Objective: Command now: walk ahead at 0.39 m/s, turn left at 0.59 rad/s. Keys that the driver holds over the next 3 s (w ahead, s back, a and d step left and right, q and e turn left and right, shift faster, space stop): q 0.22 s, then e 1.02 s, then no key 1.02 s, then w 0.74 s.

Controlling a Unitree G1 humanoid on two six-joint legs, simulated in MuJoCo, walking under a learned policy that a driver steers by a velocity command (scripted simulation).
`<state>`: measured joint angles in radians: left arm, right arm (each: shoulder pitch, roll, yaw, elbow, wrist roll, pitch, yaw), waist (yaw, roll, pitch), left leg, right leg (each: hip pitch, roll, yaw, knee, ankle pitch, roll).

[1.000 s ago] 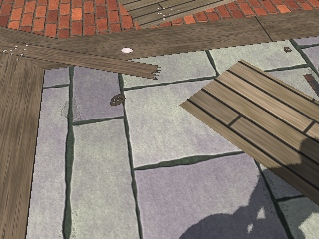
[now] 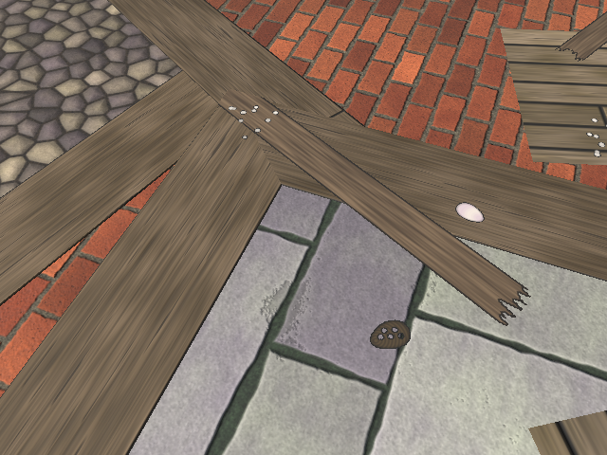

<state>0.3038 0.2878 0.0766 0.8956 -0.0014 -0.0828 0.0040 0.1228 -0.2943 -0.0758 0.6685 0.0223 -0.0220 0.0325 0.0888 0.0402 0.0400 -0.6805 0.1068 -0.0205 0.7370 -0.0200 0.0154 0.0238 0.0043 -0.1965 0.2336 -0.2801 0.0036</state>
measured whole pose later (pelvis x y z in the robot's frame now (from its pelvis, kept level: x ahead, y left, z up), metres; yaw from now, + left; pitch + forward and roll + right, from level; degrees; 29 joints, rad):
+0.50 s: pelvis +0.18 +0.04 +0.00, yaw +7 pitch +1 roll +2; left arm 0.19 0.28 0.04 0.82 -0.01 0.01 0.02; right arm 0.13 -0.23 -0.03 0.72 -0.03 -0.02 0.00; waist 0.01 -0.04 0.01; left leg -0.28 -0.09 0.03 0.44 -0.18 0.08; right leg -0.45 -0.10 0.05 0.72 -0.26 0.06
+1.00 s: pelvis +0.21 +0.06 +0.00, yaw -10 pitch +2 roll +0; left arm 0.16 0.34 0.10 0.71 -0.02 0.04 0.04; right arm 0.17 -0.27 -0.07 0.72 -0.03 0.00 -0.02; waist 0.01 -0.04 0.02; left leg -0.28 -0.02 0.01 0.49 -0.25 0.03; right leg -0.51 0.05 0.13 1.01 -0.48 0.04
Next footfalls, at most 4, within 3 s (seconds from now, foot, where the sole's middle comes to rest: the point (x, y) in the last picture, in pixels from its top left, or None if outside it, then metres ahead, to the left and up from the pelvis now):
0.12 left None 0.24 0.13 -0.78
0.56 right None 0.26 -0.10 -0.78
0.90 left None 0.27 0.15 -0.78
1.34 right None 0.20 -0.10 -0.78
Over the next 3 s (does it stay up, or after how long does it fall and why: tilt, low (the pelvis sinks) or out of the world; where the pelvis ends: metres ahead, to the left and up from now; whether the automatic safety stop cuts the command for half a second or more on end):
stays up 0.47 -0.06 -0.02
